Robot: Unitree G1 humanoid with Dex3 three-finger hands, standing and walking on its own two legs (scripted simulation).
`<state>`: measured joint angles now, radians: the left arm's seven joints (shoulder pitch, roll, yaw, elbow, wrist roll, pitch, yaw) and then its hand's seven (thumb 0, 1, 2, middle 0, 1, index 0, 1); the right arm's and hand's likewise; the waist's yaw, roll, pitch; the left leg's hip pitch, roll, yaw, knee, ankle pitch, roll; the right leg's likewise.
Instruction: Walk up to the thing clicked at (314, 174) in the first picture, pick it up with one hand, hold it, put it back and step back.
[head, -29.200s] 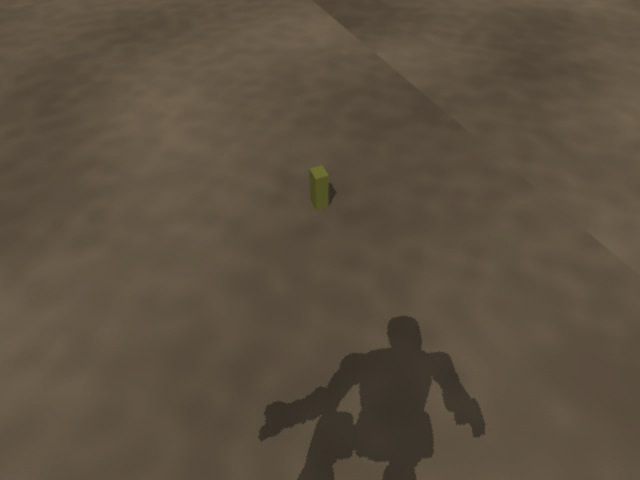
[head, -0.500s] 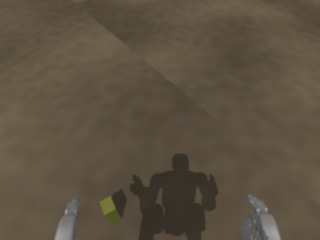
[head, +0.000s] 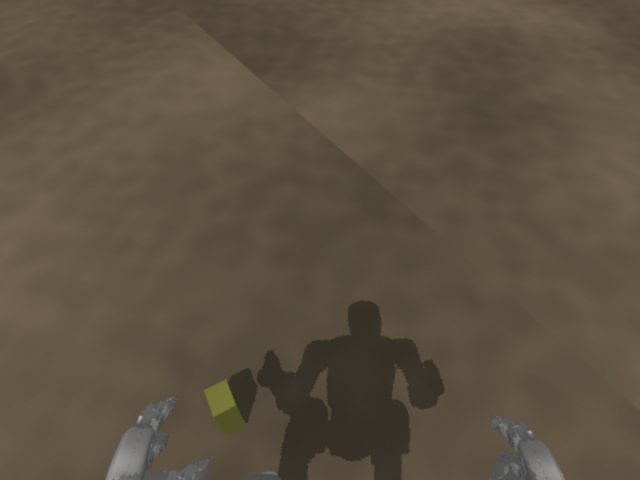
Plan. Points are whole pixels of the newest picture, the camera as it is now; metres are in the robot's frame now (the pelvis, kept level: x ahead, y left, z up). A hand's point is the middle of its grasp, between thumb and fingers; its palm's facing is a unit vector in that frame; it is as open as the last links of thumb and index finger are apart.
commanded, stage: stand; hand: left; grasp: from the side
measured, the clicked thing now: (226, 408) +0.40 +0.28 -0.64
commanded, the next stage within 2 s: none
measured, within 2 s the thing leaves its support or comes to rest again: neither
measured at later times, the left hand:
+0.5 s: hand out of the picture +0.05 +0.25 -0.12, palm faces -0.03 -0.94 -0.33, open 7.4 cm
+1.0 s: hand out of the picture +0.04 +0.26 -0.11, palm faces -0.04 -0.94 -0.34, open 7.4 cm
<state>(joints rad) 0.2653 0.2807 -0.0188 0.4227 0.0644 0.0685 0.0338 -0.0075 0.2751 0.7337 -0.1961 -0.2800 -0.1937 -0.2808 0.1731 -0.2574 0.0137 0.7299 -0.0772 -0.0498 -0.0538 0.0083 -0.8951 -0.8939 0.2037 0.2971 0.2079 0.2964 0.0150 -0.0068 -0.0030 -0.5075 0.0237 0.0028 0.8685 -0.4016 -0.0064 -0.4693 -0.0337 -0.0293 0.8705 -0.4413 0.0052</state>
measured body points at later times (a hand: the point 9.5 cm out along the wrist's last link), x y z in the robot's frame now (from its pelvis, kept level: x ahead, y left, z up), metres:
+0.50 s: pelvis +0.00 +0.01 +0.04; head +0.00 +0.01 +0.49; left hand +0.05 +0.30 -0.09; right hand +0.06 -0.27 -0.09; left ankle +0.03 +0.13 -0.70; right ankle +0.01 -0.13 -0.70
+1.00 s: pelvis -0.01 +0.01 +0.05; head -0.01 +0.01 +0.50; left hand +0.04 +0.31 -0.09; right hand +0.05 -0.29 -0.09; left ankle +0.03 +0.13 -0.70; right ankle +0.01 -0.13 -0.70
